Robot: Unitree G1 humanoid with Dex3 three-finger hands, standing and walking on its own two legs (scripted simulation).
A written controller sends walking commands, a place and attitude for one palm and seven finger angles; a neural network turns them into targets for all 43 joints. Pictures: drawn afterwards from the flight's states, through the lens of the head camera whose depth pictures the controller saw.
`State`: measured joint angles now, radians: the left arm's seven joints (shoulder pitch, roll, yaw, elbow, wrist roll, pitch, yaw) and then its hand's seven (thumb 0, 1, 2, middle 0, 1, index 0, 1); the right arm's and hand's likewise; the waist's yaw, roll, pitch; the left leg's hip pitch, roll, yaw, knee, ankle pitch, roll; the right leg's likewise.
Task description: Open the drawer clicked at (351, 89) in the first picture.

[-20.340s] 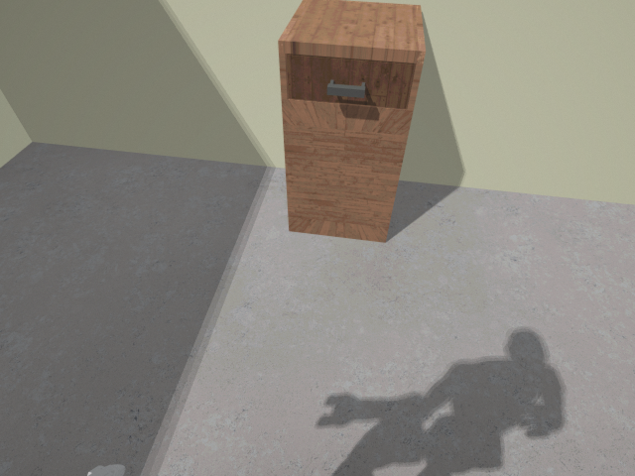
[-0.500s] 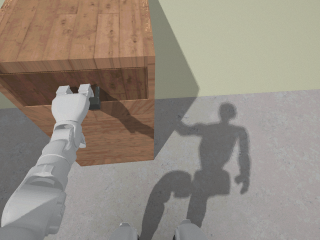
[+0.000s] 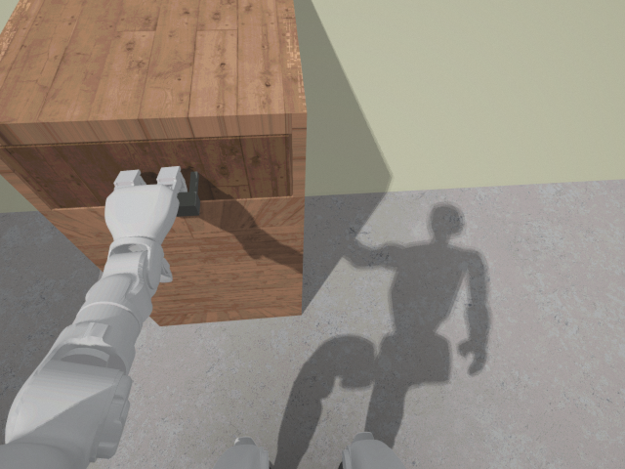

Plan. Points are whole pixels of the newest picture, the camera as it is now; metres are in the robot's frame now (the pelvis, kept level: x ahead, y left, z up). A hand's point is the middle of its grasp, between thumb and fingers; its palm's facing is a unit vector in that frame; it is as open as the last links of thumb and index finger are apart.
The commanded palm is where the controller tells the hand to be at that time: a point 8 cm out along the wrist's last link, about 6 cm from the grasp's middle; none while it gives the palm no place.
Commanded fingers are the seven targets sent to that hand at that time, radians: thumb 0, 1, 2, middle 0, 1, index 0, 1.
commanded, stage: close the thumb around the handle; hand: left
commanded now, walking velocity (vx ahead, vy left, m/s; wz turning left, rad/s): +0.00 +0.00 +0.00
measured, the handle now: (159, 192) +0.50 +0.21 +0.00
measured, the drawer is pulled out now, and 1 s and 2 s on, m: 0.00 0.03 0.15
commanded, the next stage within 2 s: pull the drawer open in 0.52 s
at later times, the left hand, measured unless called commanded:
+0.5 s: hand (157, 230) +0.45 +0.21 -0.02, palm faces -0.04 -0.02 -1.00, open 5.8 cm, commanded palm +0.43 +0.21 +0.03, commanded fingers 0.00 0.90 0.90 -0.40 -1.35 -0.40 -1.35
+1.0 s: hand (155, 252) +0.41 +0.21 -0.02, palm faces -0.02 -0.07 -1.00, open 5.7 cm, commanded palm +0.37 +0.21 +0.03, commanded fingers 0.00 0.90 0.90 -0.40 -1.35 -0.40 -1.35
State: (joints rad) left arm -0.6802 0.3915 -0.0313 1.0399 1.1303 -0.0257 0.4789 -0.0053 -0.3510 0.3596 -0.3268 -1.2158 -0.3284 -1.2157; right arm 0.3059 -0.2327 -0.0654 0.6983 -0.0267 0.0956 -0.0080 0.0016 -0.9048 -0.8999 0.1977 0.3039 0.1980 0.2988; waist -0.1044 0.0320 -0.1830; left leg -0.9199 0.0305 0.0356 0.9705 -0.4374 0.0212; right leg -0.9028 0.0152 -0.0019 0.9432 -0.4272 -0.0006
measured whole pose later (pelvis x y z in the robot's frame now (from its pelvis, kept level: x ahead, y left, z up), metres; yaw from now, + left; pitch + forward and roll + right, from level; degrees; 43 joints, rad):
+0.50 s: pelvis +0.00 +0.00 +0.00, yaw +0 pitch +22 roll -1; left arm -0.67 0.40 -0.04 1.03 1.13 -0.03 0.49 -0.01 0.67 0.80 -0.35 -1.32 -0.40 -1.34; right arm 0.31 -0.24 -0.07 0.70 -0.03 0.10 -0.01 0.00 -0.90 -0.90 0.20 0.30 0.20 0.30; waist -0.11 0.04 -0.18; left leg -0.92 0.03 0.04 0.97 -0.44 0.02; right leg -0.90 0.02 0.00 0.94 -0.42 0.00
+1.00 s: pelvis +0.01 +0.00 +0.01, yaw -1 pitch +20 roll -1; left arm -0.44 0.34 -0.03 0.84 1.12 -0.03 0.50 0.01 0.69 0.77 -0.30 -1.35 -0.41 -1.35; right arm 0.30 -0.22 -0.08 0.69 -0.02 0.12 0.00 0.00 -0.91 -0.90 0.20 0.30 0.20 0.30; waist -0.07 0.04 -0.18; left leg -0.81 0.04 0.06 0.91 -0.44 0.02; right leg -0.80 0.02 0.02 0.88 -0.42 0.00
